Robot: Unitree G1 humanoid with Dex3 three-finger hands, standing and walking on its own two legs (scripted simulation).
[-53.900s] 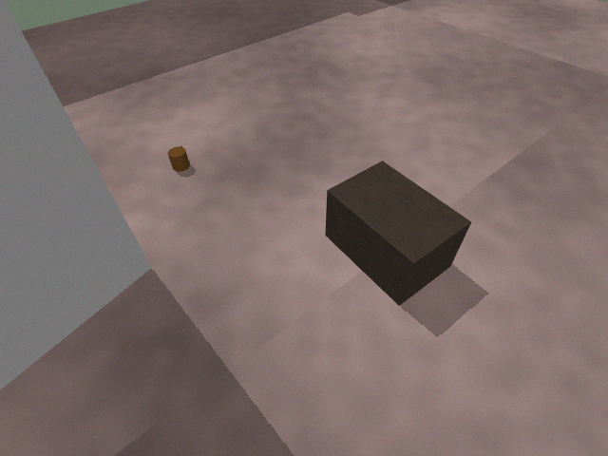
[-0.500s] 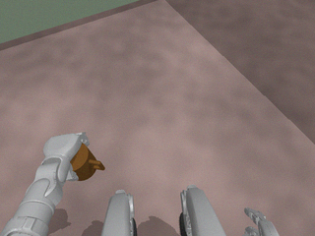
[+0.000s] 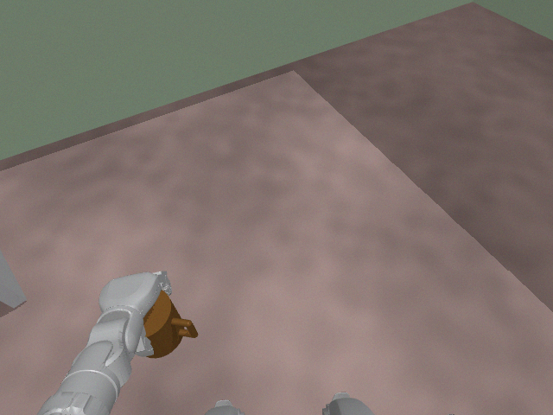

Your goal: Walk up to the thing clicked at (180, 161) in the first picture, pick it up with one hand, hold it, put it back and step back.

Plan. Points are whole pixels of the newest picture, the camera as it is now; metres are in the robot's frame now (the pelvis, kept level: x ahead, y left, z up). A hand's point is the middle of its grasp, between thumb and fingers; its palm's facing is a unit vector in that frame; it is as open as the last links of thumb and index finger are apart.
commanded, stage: lift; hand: left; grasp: from above
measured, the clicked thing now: (161, 324) +0.31 +0.21 -0.14
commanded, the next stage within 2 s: hold in 0.08 s
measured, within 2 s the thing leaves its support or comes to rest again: neither
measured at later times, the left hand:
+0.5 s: hand (137, 304) +0.32 +0.22 -0.05, palm faces -0.48 -0.09 -0.87, open 11.2 cm
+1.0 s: hand (130, 308) +0.30 +0.22 -0.03, palm faces -0.48 -0.08 -0.87, open 11.1 cm
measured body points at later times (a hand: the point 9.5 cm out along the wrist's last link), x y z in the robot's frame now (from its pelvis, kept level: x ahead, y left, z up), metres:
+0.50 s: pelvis +0.02 +0.00 +0.03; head +0.06 +0.00 +0.48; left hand +0.34 +0.22 +0.00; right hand +0.11 -0.28 -0.09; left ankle +0.03 +0.13 -0.68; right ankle +0.03 -0.14 -0.68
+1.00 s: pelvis +0.02 +0.00 +0.04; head +0.04 -0.01 +0.49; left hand +0.32 +0.22 +0.02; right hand +0.12 -0.27 -0.08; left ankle +0.03 +0.13 -0.68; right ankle +0.03 -0.14 -0.68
